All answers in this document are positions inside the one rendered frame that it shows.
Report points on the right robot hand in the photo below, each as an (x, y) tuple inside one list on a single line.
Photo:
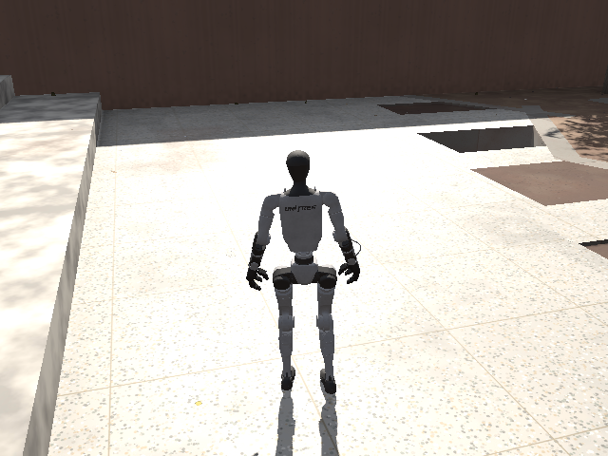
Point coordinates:
[(351, 269)]

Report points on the left robot forearm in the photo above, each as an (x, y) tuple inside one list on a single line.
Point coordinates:
[(256, 255)]

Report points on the humanoid robot head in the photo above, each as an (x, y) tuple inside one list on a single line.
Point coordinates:
[(298, 163)]

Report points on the right robot upper arm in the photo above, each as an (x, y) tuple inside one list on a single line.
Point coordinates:
[(331, 200)]

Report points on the left robot hand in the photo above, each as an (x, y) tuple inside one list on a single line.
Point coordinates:
[(251, 275)]

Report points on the right robot shin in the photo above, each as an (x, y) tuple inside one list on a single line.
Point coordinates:
[(327, 348)]

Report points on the right robot forearm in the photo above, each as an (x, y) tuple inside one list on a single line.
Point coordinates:
[(347, 250)]

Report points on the left robot upper arm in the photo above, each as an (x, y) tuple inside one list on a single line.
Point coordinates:
[(270, 203)]

